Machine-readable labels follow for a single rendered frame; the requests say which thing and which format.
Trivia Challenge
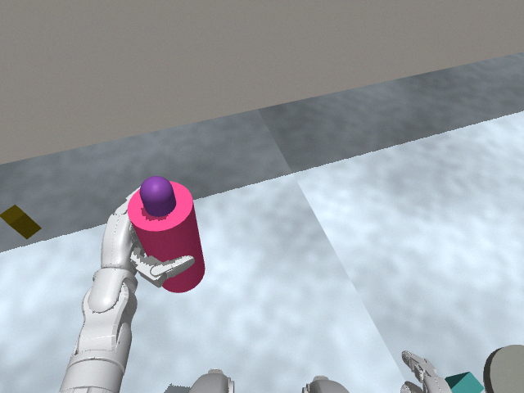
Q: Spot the left robot arm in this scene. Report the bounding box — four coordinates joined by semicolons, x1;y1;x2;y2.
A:
58;267;138;393

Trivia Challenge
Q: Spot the left robot hand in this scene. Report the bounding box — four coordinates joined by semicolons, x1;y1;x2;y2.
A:
101;187;195;288

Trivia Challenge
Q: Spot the right robot hand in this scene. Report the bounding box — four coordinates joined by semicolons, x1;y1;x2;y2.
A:
400;350;453;393

